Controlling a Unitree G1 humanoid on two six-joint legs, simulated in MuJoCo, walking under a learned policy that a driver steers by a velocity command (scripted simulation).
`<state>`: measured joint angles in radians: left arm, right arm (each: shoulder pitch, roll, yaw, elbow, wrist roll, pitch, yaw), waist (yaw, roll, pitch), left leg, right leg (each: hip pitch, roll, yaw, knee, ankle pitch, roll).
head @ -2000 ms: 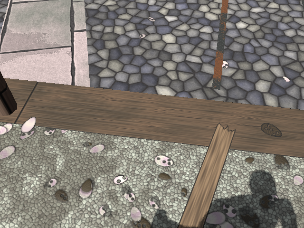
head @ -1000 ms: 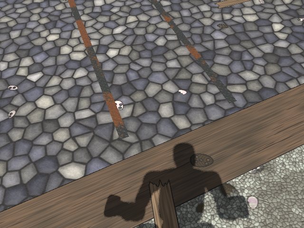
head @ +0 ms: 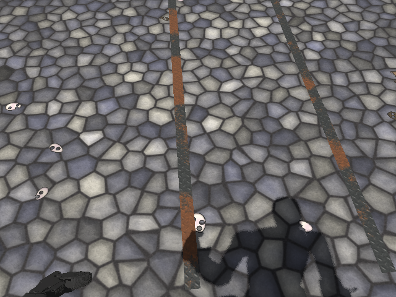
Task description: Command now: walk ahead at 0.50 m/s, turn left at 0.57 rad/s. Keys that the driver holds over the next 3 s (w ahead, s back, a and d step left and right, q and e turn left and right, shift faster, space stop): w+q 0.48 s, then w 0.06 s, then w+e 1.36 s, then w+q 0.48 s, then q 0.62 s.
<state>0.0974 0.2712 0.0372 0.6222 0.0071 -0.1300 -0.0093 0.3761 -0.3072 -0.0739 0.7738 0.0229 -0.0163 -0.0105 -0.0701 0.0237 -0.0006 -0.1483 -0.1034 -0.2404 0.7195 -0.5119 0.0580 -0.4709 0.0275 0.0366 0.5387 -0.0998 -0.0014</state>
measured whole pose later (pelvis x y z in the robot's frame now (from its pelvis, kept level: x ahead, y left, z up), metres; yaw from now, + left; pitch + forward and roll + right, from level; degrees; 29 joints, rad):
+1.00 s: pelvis +0.55 +0.14 -0.09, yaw +13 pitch +3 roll +2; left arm 0.06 0.25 0.03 0.69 0.00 -0.10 -0.10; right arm 0.43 -0.27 -0.05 0.82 0.00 -0.08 -0.01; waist -0.08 -0.04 0.01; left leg -0.20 -0.01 0.13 1.24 -0.56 0.06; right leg -0.44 0.05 0.02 0.45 -0.02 -0.10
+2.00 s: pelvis +1.05 +0.13 -0.10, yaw -23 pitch +2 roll +0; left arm 0.12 0.28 0.06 0.64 -0.02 -0.04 -0.04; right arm 0.31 -0.30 -0.06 0.82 0.03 -0.08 0.00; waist -0.04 0.00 0.06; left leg -0.29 0.07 0.02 1.16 -0.47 -0.01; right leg -0.44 0.05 -0.04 0.60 -0.20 -0.08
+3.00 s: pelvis +1.48 +0.02 -0.09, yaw +9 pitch +2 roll +0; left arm 0.14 0.28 0.05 0.71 0.02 -0.03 0.02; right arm 0.17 -0.33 -0.07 0.63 0.01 0.04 -0.03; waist -0.01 0.03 0.01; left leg -0.39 -0.15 -0.21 0.82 -0.51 0.01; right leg -0.37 0.03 0.07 0.53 -0.19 0.00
